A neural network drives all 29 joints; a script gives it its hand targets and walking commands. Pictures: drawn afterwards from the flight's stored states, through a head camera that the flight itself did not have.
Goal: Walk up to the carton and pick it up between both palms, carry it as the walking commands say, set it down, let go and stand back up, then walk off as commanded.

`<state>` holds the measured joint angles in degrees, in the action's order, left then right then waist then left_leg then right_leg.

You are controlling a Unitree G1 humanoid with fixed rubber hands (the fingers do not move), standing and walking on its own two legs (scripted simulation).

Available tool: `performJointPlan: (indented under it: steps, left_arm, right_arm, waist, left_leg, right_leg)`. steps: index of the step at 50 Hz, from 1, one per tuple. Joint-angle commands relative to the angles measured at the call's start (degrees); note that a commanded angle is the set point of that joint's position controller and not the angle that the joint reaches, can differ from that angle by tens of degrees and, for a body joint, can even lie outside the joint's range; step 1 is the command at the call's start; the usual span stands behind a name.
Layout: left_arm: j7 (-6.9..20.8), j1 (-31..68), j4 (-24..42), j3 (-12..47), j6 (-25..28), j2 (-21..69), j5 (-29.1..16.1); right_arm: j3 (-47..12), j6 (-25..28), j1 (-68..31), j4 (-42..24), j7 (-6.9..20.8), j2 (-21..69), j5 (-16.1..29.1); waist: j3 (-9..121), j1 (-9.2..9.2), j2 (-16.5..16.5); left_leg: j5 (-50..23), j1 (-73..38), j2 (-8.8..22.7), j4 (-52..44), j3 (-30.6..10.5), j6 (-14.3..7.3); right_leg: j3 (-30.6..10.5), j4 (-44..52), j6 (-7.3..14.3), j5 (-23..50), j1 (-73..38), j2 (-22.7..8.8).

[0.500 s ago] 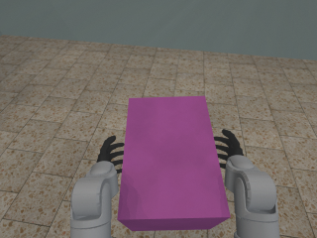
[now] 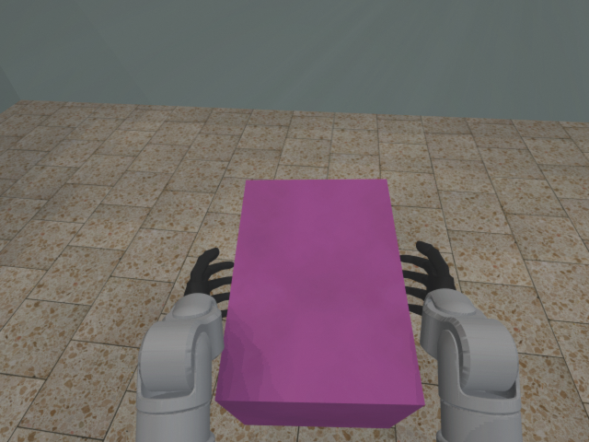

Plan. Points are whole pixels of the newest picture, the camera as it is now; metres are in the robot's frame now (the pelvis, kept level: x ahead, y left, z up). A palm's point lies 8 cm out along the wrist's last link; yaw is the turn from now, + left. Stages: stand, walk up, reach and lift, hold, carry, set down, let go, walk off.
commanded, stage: carry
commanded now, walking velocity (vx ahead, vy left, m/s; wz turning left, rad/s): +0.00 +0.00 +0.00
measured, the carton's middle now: (315, 301) +0.31 +0.00 +0.03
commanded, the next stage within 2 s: none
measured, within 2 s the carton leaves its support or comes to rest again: neither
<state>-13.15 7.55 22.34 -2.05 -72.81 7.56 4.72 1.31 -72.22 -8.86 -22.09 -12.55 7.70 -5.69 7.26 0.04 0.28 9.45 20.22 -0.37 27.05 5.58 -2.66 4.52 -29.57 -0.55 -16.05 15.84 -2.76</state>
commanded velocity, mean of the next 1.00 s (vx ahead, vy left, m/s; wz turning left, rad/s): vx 0.00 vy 0.00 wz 0.00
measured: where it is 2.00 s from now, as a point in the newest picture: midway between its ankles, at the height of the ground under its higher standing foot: outside the picture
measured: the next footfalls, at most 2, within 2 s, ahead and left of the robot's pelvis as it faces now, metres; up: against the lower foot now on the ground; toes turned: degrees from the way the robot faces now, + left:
none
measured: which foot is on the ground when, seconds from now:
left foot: down 0.00-1.00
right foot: down 0.00-1.00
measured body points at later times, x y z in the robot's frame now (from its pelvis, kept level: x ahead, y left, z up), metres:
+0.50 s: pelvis +0.00 -0.01 +0.00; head -0.02 -0.01 +0.45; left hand +0.27 +0.14 +0.09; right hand +0.28 -0.15 +0.09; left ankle +0.05 +0.09 -0.74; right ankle -0.01 -0.12 -0.74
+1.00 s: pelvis +0.00 -0.02 +0.00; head -0.02 -0.02 +0.45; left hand +0.27 +0.13 +0.08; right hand +0.28 -0.16 +0.09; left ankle +0.05 +0.09 -0.74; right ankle -0.01 -0.12 -0.74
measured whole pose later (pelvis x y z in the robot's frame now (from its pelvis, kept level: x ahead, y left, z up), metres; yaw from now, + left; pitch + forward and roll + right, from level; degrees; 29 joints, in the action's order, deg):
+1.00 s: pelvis +0.00 -0.02 +0.00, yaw +0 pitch +3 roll +0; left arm -12.4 8.3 17.4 -2.8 -67.1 7.6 5.0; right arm 2.9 -66.0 -9.9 -16.1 -11.4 7.8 -6.1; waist 6.7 0.0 -0.1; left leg 10.1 22.1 1.0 29.1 4.4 -1.2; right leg 5.6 -30.9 1.1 -16.8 17.1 -1.4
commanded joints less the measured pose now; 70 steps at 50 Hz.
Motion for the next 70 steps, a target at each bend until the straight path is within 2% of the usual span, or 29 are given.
performJointPlan:
  steps: [1,17,70]
  left_arm:
    - [13.20,22.71,6.22,29.54,1.82,52.12,-19.95]
    - [13.18,22.19,6.26,29.44,2.91,52.02,-19.74]
    - [13.23,23.25,-2.36,25.53,10.39,48.12,-15.87]
  right_arm:
    - [-29.13,0.82,-18.55,-3.62,13.40,53.84,19.54]
    - [-28.94,1.81,-18.40,-3.04,13.54,54.01,19.62]
    - [-24.46,9.50,-20.20,5.18,13.53,49.00,15.49]
  waist:
    - [8.49,-0.05,0.36]
    - [10.32,-0.05,0.00]
    - [10.83,-0.01,-0.23]
  left_leg:
    - [-0.34,-5.42,7.44,-5.18,-9.16,0.66]
    - [-4.85,-5.39,7.70,-2.66,-8.95,0.44]
    - [-4.39,-3.65,7.20,-1.70,-8.07,0.60]
  right_leg:
    - [-6.08,4.70,2.05,2.88,-0.40,-4.98]
    - [-5.91,3.41,2.29,6.58,-1.43,-5.09]
    - [-6.23,4.09,4.04,6.29,-1.50,-4.74]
